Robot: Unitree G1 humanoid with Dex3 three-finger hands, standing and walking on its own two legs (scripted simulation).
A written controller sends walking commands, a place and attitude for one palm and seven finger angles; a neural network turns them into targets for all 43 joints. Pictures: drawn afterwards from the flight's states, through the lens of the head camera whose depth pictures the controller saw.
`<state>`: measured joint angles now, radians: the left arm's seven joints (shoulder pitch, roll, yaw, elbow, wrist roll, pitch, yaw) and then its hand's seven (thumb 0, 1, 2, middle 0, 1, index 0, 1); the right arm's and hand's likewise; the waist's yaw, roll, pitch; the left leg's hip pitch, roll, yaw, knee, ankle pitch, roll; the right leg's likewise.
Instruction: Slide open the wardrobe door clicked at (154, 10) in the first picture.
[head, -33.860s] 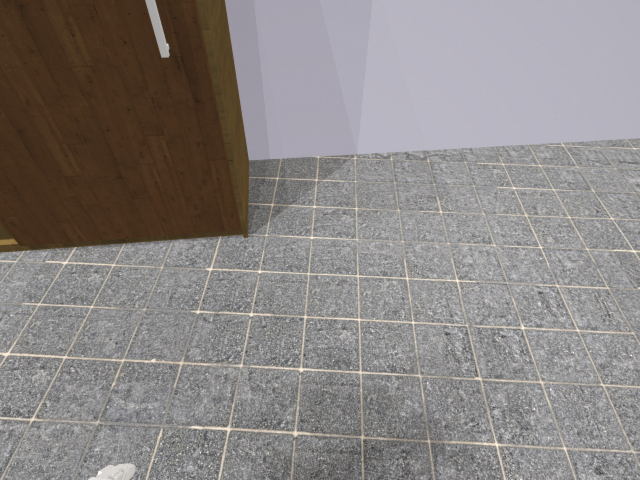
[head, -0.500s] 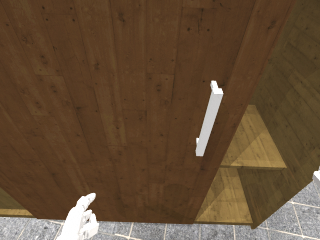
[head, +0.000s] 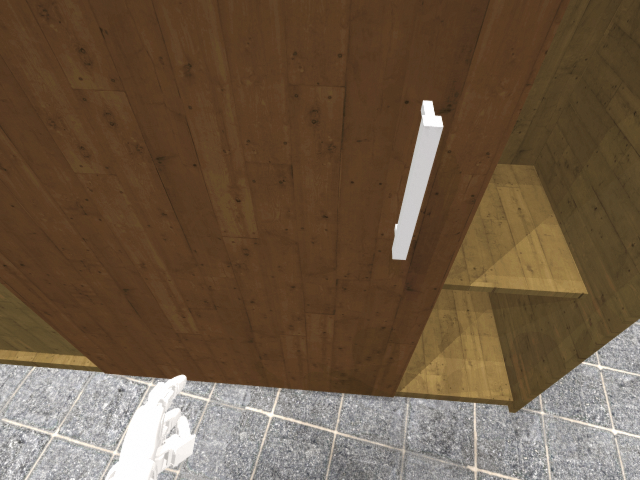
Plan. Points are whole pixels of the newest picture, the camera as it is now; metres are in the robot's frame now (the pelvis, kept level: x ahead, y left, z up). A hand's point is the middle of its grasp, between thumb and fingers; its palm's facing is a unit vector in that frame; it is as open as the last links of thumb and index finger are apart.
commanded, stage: step back with the hand held close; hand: right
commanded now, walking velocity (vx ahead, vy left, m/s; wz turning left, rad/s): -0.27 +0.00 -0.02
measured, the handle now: (411, 189) +0.43 -0.10 +0.14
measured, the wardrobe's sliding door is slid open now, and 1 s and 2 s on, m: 0.35 0.35 0.35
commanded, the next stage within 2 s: stop stepping back and stand still in 0.64 s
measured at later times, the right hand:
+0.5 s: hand out of the picture +0.15 -0.28 +0.16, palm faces +0.41 +0.80 -0.43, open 7.5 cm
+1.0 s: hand out of the picture +0.09 -0.33 +0.15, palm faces +0.37 +0.86 -0.36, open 7.5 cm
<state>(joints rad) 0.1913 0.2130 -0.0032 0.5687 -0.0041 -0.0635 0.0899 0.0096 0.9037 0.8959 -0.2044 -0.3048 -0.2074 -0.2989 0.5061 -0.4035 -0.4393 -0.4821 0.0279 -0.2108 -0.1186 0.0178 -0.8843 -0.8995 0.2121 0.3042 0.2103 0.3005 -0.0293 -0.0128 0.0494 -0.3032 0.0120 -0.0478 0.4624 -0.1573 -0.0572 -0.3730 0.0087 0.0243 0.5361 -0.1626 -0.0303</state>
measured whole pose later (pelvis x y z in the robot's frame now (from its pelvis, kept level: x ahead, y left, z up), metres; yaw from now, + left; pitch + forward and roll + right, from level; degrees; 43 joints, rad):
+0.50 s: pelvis -0.05 -0.02 -0.01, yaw +0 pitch +2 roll +3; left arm 0.16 0.20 0.00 0.65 0.01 -0.08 0.08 0.01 0.90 0.90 -0.21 -0.30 -0.21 -0.30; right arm 0.48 -0.41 -0.41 -0.51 0.03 -0.25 -0.12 0.02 -0.88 -0.90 0.21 0.30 0.21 0.30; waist -0.03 0.00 0.03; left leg -0.23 -0.06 -0.06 0.53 -0.32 -0.02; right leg -0.48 -0.01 -0.01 0.55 -0.10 -0.04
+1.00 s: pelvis -0.14 -0.07 +0.00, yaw +2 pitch +1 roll +1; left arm 0.22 0.17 -0.01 0.64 0.01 -0.13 0.09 0.01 0.90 0.90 -0.20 -0.30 -0.21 -0.30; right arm 0.45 -0.41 -0.42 -0.48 0.05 -0.15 -0.15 0.02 -0.88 -0.90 0.21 0.30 0.21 0.30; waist 0.04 0.10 0.01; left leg -0.31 0.00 -0.04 0.69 -0.42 -0.02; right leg -0.33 0.03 -0.04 0.53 -0.23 -0.06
